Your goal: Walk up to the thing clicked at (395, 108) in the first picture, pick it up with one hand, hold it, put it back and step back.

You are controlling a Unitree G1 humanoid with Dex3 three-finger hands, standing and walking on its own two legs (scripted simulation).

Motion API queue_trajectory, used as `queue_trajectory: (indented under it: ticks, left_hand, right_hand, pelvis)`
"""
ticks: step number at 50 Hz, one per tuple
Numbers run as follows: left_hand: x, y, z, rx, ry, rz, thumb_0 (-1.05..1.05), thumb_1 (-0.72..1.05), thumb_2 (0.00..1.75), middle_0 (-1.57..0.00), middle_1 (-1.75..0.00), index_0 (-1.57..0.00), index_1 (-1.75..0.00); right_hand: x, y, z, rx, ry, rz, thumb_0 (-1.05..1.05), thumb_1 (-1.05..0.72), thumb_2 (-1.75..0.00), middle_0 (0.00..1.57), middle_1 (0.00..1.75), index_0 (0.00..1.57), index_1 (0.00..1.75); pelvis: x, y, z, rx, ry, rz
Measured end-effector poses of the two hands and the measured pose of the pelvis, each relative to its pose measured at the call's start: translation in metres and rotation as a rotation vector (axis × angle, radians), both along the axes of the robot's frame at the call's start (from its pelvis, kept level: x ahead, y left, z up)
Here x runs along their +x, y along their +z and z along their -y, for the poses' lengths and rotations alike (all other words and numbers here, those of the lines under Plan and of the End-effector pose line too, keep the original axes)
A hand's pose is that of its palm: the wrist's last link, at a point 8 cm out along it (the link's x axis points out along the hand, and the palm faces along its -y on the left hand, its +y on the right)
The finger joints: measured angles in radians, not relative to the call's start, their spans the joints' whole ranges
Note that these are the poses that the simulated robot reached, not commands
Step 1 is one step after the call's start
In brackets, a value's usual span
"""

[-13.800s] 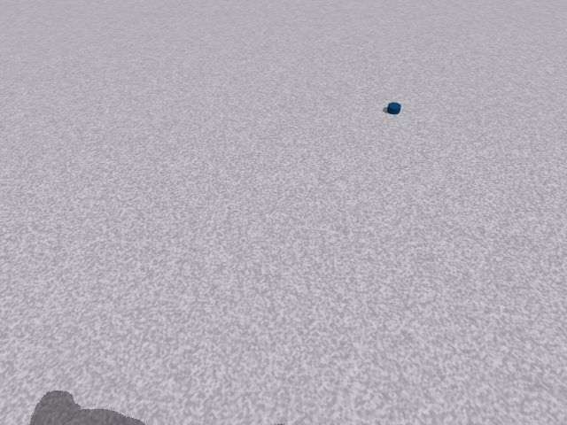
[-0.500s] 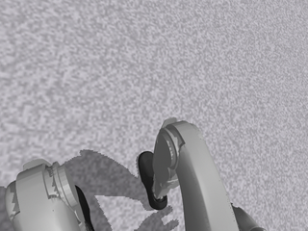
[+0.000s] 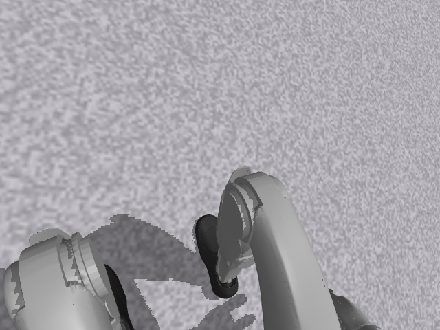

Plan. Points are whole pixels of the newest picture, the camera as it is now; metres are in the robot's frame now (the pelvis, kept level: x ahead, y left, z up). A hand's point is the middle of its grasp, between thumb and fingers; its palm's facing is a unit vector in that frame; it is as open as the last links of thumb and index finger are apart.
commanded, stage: approach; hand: left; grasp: from above
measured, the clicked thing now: out of the picture +0.53 +0.36 -0.30
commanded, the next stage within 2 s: close in in 0.82 s
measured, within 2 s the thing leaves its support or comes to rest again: neither
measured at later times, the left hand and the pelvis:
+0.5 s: hand out of the picture +0.53 +0.35 -0.16, palm faces -0.39 -0.09 -0.92, open 14.2 cm; pelvis +0.00 +0.00 +0.00, yaw +0 degrees
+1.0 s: hand out of the picture +0.51 +0.36 -0.17, palm faces -0.44 -0.10 -0.89, open 14.1 cm; pelvis +0.00 +0.00 +0.00, yaw +0 degrees
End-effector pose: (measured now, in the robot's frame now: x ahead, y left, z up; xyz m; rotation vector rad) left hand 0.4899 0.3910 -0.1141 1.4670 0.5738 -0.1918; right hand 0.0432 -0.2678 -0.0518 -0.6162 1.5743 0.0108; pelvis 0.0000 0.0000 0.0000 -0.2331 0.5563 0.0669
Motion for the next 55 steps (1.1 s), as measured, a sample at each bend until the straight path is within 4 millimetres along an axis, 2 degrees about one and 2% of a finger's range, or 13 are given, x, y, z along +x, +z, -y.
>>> queue_trajectory:
  ticks: [13,18,26,33,38,48,55]
  left_hand:
    - [0.002,-0.006,0.007,-0.015,-0.022,-0.014,0.0,-0.54,1.01,-0.12,-1.0,-0.11,-1.02]
    - [0.017,-0.005,0.022,-0.02,-0.052,0.036,0.0,-0.56,1.03,-0.11,-1.02,-0.09,-1.03]
    - [0.042,0.009,0.039,0.026,-0.017,0.075,0.0,-0.57,1.04,-0.09,-1.02,-0.08,-1.04]
    - [0.029,0.003,0.042,0.031,0.018,-0.04,0.0,-0.56,1.04,-0.08,-1.03,-0.08,-1.04]
    - [0.019,-0.002,0.038,-0.007,0.0,-0.051,0.0,-0.56,1.03,-0.09,-1.03,-0.08,-1.03]
    - [0.028,0.005,0.028,0.004,-0.014,0.031,0.0,-0.55,1.05,-0.1,-1.02,-0.09,-1.03]
    - [0.03,-0.003,0.028,0.012,0.001,-0.012,0.0,-0.56,1.04,-0.09,-1.02,-0.08,-1.03]
  right_hand:
    - [0.001,0.0,-0.003,-0.006,0.013,0.001,0.0,-0.91,-0.9,0.2,0.3,0.21,0.3]
    - [-0.001,0.003,-0.005,-0.009,0.011,0.001,0.0,-0.9,-0.89,0.2,0.3,0.21,0.3]
    - [-0.01,0.007,-0.006,-0.005,-0.043,0.034,0.0,-0.9,-0.89,0.2,0.3,0.21,0.3]
    - [-0.021,0.003,-0.008,0.033,-0.068,0.017,0.0,-0.9,-0.89,0.2,0.3,0.21,0.3]
    - [-0.024,0.0,-0.004,0.025,-0.04,-0.008,0.0,-0.9,-0.89,0.2,0.3,0.21,0.3]
    - [-0.011,0.003,0.003,-0.022,-0.007,-0.001,0.0,-0.9,-0.89,0.2,0.3,0.21,0.3]
    - [-0.005,0.003,-0.002,-0.016,-0.011,0.014,0.0,-0.9,-0.89,0.2,0.3,0.2,0.3]
  pelvis:
    - [-0.001,0.0,-0.001,-0.001,0.0,0.003]
    - [0.0,-0.001,0.0,-0.001,0.001,-0.006]
    - [0.002,0.001,0.0,-0.002,-0.004,-0.029]
    - [-0.001,0.005,0.001,0.009,-0.004,-0.016]
    - [-0.005,0.002,0.004,0.012,-0.001,0.003]
    - [-0.002,-0.001,0.004,0.008,-0.004,-0.006]
    - [0.001,0.001,0.0,0.0,-0.005,-0.017]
